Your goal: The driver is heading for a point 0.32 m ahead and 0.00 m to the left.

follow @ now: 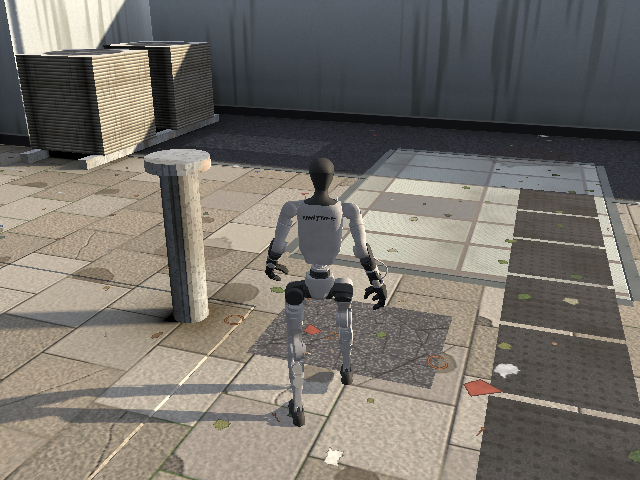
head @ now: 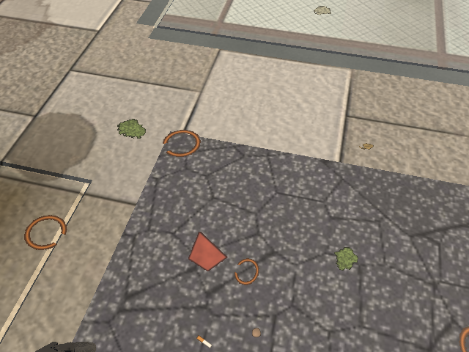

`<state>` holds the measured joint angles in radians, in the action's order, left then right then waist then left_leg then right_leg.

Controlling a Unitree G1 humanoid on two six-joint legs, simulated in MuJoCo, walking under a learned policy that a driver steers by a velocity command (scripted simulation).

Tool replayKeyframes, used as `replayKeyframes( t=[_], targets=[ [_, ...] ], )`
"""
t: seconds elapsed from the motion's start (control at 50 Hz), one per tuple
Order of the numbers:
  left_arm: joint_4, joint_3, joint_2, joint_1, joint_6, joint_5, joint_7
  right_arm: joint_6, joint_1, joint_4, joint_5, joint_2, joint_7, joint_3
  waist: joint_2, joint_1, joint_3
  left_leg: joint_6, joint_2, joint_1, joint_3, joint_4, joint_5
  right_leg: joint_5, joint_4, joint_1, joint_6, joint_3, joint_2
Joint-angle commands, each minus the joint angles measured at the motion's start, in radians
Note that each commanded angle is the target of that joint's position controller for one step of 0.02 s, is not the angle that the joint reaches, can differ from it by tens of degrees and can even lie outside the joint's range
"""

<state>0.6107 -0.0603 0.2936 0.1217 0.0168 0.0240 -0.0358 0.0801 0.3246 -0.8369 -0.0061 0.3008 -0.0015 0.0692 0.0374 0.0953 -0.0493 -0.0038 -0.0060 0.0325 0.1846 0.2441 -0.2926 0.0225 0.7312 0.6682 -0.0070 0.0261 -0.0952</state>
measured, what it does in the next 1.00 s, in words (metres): walks ahead: right foot, then left foot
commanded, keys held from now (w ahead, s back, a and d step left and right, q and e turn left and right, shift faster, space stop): w+e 0.12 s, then no key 0.88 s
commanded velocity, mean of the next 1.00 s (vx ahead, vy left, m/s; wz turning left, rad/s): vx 0.18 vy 0.00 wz -0.21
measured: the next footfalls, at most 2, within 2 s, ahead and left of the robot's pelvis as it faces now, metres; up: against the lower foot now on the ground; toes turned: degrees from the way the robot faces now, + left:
right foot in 0.12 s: +0.24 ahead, -0.13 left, +0.00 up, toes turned -7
left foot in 0.56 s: +0.42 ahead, +0.06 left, +0.00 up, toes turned -10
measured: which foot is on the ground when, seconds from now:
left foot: down 0.00-0.12, up 0.14-0.54, down 0.56-1.00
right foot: up 0.00-0.10, down 0.12-1.00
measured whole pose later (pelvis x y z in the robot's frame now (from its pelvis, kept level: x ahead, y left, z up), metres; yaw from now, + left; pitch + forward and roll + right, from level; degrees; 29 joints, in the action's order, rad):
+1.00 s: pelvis +0.30 -0.03 -0.01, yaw -11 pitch -1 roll +0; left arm 0.93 -0.04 0.25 0.25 -0.04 -0.01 0.03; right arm 0.01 0.07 -0.88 0.00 0.24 0.00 0.03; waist -0.01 -0.01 -0.03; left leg 0.03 -0.02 -0.33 0.02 0.53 -0.19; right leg 0.40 0.49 0.08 -0.01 0.06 0.03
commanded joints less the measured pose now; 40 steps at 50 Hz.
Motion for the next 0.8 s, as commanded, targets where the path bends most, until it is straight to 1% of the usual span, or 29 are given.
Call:
replayKeyframes(
  t=[0.02,0.04,0.06,0.08,0.1,0.12,0.14,0.16,0.18,0.2,0.22,0.24,0.26,0.3,0.34,0.38,0.44,0.48,0.52,0.54,0.56,0.58,0.6,0.62,0.64,0.66,0.7,0.74,0.8],
  targets=[
    [-0.11,-0.008,0.046,-0.112,0.016,0.002,-0.019,-0.001,-0.027,0.048,-0.017,0.188,0.004,0.045,-0.099,-0.014,-0.035,0.139,0.282,0.013,-0.069,-0.05,0.451,0.026,-0.082,-0.017,-0.034,-0.048,0.019],
    [-0.116,-0.014,0.059,-0.105,0.014,-0.001,-0.022,-0.007,-0.03,0.047,-0.022,0.201,0.006,0.049,-0.107,-0.03,-0.023,0.129,0.286,0.036,-0.049,-0.006,0.584,0.075,-0.098,-0.052,-0.053,-0.07,0.041],
    [-0.115,-0.025,0.078,-0.078,0.01,-0.005,-0.022,-0.014,-0.032,0.047,-0.027,0.219,0.009,0.055,-0.125,-0.056,0.006,0.119,0.286,0.054,-0.029,0.067,0.762,0.13,-0.104,-0.113,-0.075,-0.099,0.074],
    [-0.102,-0.042,0.108,-0.003,0.006,-0.008,-0.02,-0.021,-0.036,0.049,-0.031,0.233,0.013,0.059,-0.135,-0.105,0.057,0.107,0.277,0.054,-0.007,0.193,0.916,0.169,-0.115,-0.222,-0.101,-0.125,0.115],
    [-0.061,-0.07,0.152,0.152,0.001,-0.005,-0.012,-0.027,-0.048,0.054,-0.034,0.224,0.017,0.055,-0.114,-0.195,0.137,0.08,0.248,-0.018,0.025,0.391,0.951,0.114,-0.176,-0.441,-0.138,-0.137,0.158],
    [-0.016,-0.102,0.222,0.33,-0.01,0.0,0.007,-0.023,-0.033,0.069,-0.011,0.181,0.021,0.037,-0.03,-0.27,0.23,0.039,0.21,-0.258,0.024,0.684,0.685,0.098,-0.186,-0.758,-0.19,0.01,0.089],
    [-0.034,-0.11,0.339,0.269,0.0,0.0,0.016,-0.001,0.064,0.132,0.031,0.033,0.006,-0.013,0.258,-0.126,0.315,-0.025,0.003,-0.7,-0.046,1.046,-0.274,0.162,-0.275,-1.051,-0.375,0.594,-0.198],
    [-0.072,-0.082,0.247,0.283,0.016,-0.011,0.012,0.03,-0.017,0.126,0.001,0.124,-0.006,-0.002,0.139,-0.207,0.447,-0.021,-0.003,-0.765,-0.263,1.161,-0.324,0.126,-0.391,-1.066,-0.412,0.77,-0.27],
    [-0.057,-0.06,0.189,0.237,0.029,-0.025,0.008,0.039,-0.096,0.144,-0.035,0.167,-0.011,0.01,0.081,-0.207,0.31,-0.012,0.043,-0.806,-0.262,1.149,-0.232,-0.086,-0.383,-0.958,-0.362,0.579,-0.243],
    [-0.048,-0.05,0.16,0.186,0.036,-0.018,0.007,0.041,-0.103,0.14,-0.024,0.151,-0.005,0.003,0.007,-0.163,0.22,-0.01,0.088,-0.772,-0.248,1.069,-0.159,-0.269,-0.36,-0.818,-0.321,0.427,-0.193],
    [-0.048,-0.043,0.132,0.13,0.036,-0.015,0.01,0.036,-0.107,0.127,0.0,0.148,0.004,0.005,-0.022,-0.131,0.169,-0.018,0.119,-0.724,-0.241,0.995,-0.123,-0.369,-0.361,-0.7,-0.288,0.331,-0.154],
    [-0.055,-0.034,0.119,0.092,0.036,-0.024,0.014,0.022,-0.093,0.121,0.004,0.155,0.006,0.01,-0.007,-0.099,0.151,-0.024,0.132,-0.649,-0.245,0.965,-0.105,-0.437,-0.384,-0.601,-0.278,0.278,-0.133],
    [-0.052,-0.033,0.121,0.072,0.038,-0.031,0.016,0.007,-0.074,0.113,0.005,0.146,0.007,0.009,-0.002,-0.078,0.147,-0.034,0.128,-0.595,-0.239,0.939,-0.086,-0.485,-0.407,-0.534,-0.276,0.249,-0.122],
    [-0.027,-0.034,0.134,0.06,0.046,-0.033,0.023,-0.016,-0.043,0.097,0.011,0.106,0.012,0.0,0.0,-0.056,0.145,-0.06,0.113,-0.55,-0.219,0.856,-0.033,-0.58,-0.432,-0.468,-0.282,0.176,-0.105],
    [-0.001,-0.033,0.136,0.059,0.044,-0.031,0.033,-0.024,-0.069,0.102,0.018,0.081,0.016,-0.008,0.013,-0.058,0.141,-0.072,0.101,-0.545,-0.212,0.737,0.054,-0.601,-0.435,-0.455,-0.264,0.116,-0.077],
    [0.019,-0.029,0.129,0.057,0.033,-0.029,0.042,-0.025,-0.114,0.107,0.016,0.063,0.012,-0.015,0.033,-0.076,0.144,-0.072,0.091,-0.514,-0.208,0.603,0.173,-0.556,-0.429,-0.461,-0.232,0.067,-0.043],
    [0.058,-0.024,0.128,0.089,0.021,-0.031,0.047,-0.021,-0.188,0.119,0.008,0.065,0.0,-0.017,0.036,-0.115,0.142,-0.064,0.072,-0.472,-0.212,0.455,0.289,-0.472,-0.421,-0.496,-0.213,0.074,-0.05],
    [0.083,-0.019,0.121,0.096,0.016,-0.032,0.044,-0.021,-0.215,0.126,0.01,0.074,-0.005,-0.013,0.043,-0.124,0.127,-0.05,0.064,-0.464,-0.222,0.397,0.261,-0.427,-0.396,-0.526,-0.211,0.105,-0.072],
    [0.104,-0.014,0.114,0.09,0.012,-0.027,0.041,-0.019,-0.22,0.13,0.017,0.087,-0.009,-0.006,0.048,-0.116,0.114,-0.022,0.053,-0.444,-0.22,0.334,0.205,-0.39,-0.34,-0.545,-0.202,0.14,-0.086],
    [0.111,-0.009,0.104,0.075,0.009,-0.02,0.042,-0.016,-0.193,0.121,0.023,0.086,-0.01,-0.004,0.043,-0.092,0.115,-0.002,0.045,-0.389,-0.212,0.256,0.249,-0.339,-0.3,-0.539,-0.18,0.145,-0.072],
    [0.123,-0.003,0.088,0.094,0.011,-0.019,0.042,-0.011,-0.173,0.114,0.031,0.098,-0.009,-0.001,0.016,-0.08,0.12,0.021,0.059,-0.3,-0.228,0.163,0.442,-0.258,-0.262,-0.519,-0.14,0.141,-0.034],
    [0.126,0.003,0.068,0.153,0.02,-0.044,0.042,-0.008,-0.175,0.121,0.041,0.15,-0.001,0.007,-0.062,-0.121,0.16,0.056,0.153,-0.176,-0.314,0.197,0.802,-0.102,-0.206,-0.473,-0.091,0.117,0.034],
    [0.157,0.009,0.043,0.273,0.023,-0.051,0.043,-0.017,-0.195,0.123,0.043,0.147,0.005,0.004,-0.166,-0.177,0.229,0.162,0.241,-0.039,-0.389,0.257,0.919,0.153,-0.184,-0.382,-0.038,0.092,0.084],
    [0.169,0.012,0.056,0.241,0.015,-0.049,0.05,-0.029,-0.189,0.119,0.03,0.071,0.004,-0.011,-0.18,-0.133,0.248,0.213,0.258,-0.043,-0.425,0.248,0.828,0.288,-0.173,-0.379,-0.003,0.071,0.093],
    [0.16,0.009,0.067,0.203,-0.001,-0.041,0.054,-0.039,-0.203,0.11,0.02,0.044,-0.001,-0.02,-0.182,-0.131,0.229,0.208,0.245,-0.076,-0.435,0.229,0.685,0.305,-0.201,-0.378,0.007,0.066,0.084],
    [0.166,0.006,0.072,0.184,-0.02,-0.035,0.059,-0.045,-0.231,0.111,0.015,0.048,-0.007,-0.02,-0.16,-0.131,0.201,0.183,0.212,-0.121,-0.416,0.22,0.563,0.273,-0.233,-0.397,0.004,0.065,0.082],
    [0.177,-0.001,0.096,0.163,-0.05,-0.034,0.061,-0.044,-0.264,0.118,0.013,0.07,-0.017,-0.015,-0.107,-0.121,0.143,0.128,0.148,-0.201,-0.341,0.225,0.447,0.212,-0.283,-0.43,-0.017,0.073,0.087],
    [0.187,0.0,0.089,0.156,-0.056,-0.035,0.062,-0.037,-0.257,0.102,0.016,0.076,-0.02,-0.012,-0.09,-0.113,0.145,0.105,0.119,-0.202,-0.306,0.24,0.451,0.136,-0.287,-0.459,-0.031,0.081,0.078],
    [0.213,0.0,0.078,0.157,-0.049,-0.033,0.065,-0.035,-0.255,0.077,0.014,0.059,-0.013,-0.015,-0.078,-0.105,0.158,0.104,0.107,-0.163,-0.288,0.262,0.517,0.067,-0.286,-0.471,-0.025,0.084,0.07]
  ],
)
